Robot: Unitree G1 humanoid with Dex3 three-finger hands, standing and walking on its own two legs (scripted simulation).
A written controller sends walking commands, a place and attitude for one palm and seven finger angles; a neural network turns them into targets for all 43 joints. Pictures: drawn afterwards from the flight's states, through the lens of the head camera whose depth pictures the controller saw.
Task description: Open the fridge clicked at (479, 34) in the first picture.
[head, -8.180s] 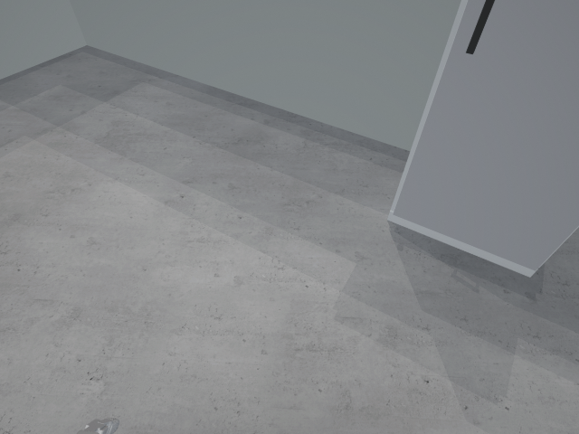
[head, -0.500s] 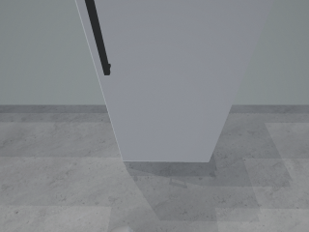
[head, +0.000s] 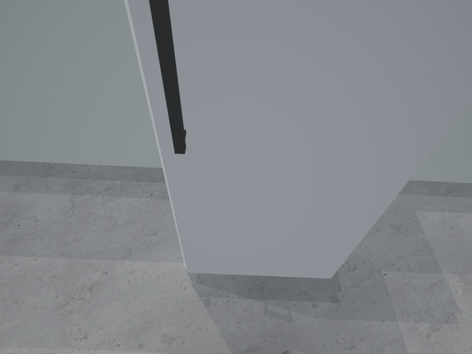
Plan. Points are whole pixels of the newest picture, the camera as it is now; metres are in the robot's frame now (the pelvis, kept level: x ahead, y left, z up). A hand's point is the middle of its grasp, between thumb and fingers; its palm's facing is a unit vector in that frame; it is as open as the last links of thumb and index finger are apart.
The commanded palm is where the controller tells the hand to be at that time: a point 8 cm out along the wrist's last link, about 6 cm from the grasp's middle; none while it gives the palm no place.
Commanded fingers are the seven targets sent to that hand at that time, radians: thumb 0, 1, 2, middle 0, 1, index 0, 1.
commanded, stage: come to a stop and stand still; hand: left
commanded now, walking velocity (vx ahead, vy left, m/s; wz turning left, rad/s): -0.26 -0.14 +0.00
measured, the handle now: (172, 73) +0.48 +0.15 +0.23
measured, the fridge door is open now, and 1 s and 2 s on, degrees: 0 0 0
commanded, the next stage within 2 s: look again from close up in 1.66 s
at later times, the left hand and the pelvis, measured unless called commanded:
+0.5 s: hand out of the picture +0.07 +0.17 -0.18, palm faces +0.05 -0.97 -0.23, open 7.3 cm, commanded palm none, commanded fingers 0.00 0.90 0.90 -0.20 -0.30 -0.20 -0.30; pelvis +0.00 -0.01 -0.01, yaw +1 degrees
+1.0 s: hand out of the picture -0.05 +0.18 -0.17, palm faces +0.01 -0.98 -0.19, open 7.3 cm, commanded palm none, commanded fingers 0.00 0.90 0.90 -0.20 -0.30 -0.20 -0.30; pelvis -0.05 +0.02 +0.00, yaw -1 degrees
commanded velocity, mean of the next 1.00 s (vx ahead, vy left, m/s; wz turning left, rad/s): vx -0.05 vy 0.03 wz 0.00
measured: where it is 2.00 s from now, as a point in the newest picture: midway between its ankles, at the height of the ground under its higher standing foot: outside the picture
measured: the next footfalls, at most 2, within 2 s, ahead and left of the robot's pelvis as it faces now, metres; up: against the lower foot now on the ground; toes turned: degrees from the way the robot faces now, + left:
right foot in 0.18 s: +0.10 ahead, -0.15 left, +0.00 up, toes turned -5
left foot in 0.54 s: +0.00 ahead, +0.12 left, +0.00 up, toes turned +3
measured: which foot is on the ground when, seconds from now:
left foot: down 0.00-0.22, up 0.24-0.52, down 0.54-1.00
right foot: up 0.00-0.16, down 0.18-0.56, up 0.58-0.76, down 0.78-1.00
